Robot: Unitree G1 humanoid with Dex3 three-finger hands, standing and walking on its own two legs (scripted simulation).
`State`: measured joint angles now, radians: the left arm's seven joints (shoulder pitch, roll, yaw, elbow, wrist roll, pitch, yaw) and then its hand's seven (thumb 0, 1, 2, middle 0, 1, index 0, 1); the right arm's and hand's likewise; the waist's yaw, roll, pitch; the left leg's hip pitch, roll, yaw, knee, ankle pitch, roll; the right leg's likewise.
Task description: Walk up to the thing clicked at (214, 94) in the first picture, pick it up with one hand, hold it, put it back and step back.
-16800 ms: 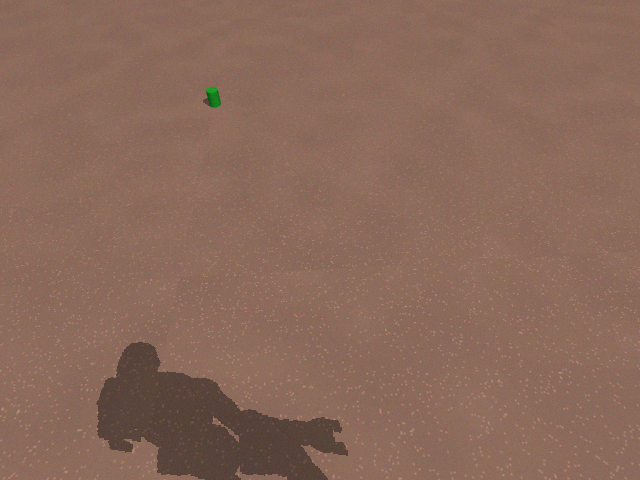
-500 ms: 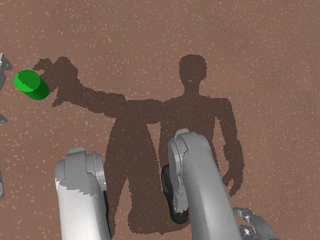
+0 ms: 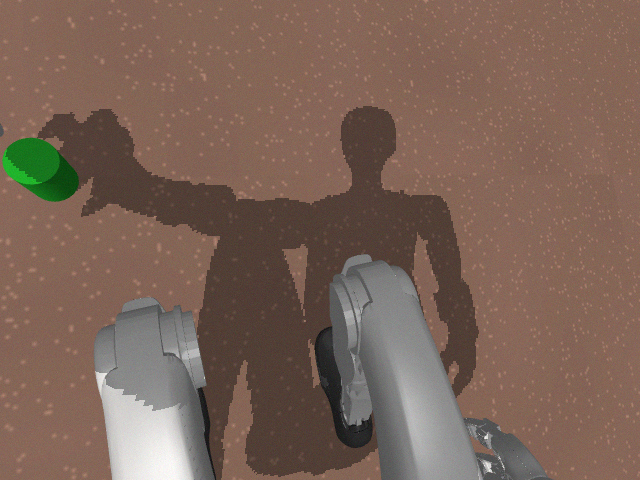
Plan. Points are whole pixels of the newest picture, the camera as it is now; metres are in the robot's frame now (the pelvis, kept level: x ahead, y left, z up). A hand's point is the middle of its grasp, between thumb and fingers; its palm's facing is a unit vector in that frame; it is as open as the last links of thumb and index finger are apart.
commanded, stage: approach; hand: left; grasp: from above
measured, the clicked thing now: (44, 171) +0.52 +0.30 -0.29
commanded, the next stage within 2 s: rest palm in 0.74 s
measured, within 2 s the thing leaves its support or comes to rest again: neither
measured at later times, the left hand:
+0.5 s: hand (38, 110) +0.55 +0.27 -0.15, palm faces -0.37 -0.04 -0.93, open 13.8 cm
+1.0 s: hand (10, 185) +0.47 +0.31 -0.19, palm faces -0.42 -0.08 -0.90, open 13.6 cm
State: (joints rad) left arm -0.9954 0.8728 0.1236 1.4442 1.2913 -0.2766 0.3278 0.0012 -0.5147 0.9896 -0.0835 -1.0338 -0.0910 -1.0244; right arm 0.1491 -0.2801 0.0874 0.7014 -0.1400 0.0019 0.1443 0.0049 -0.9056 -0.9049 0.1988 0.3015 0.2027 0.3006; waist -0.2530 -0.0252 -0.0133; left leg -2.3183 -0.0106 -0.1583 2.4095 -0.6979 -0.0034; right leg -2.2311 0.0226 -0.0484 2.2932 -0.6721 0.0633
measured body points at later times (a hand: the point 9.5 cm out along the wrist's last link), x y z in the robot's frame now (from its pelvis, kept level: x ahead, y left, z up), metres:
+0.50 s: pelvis +0.00 +0.00 +0.00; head +0.27 +0.07 +0.36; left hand +0.56 +0.26 -0.10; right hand +0.01 -0.27 -0.08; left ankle +0.07 +0.12 -0.30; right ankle +0.11 -0.14 -0.30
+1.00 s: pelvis -0.01 +0.00 -0.01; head +0.24 +0.10 +0.34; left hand +0.49 +0.31 -0.14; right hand +0.06 -0.29 -0.09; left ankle +0.07 +0.12 -0.30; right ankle +0.11 -0.14 -0.30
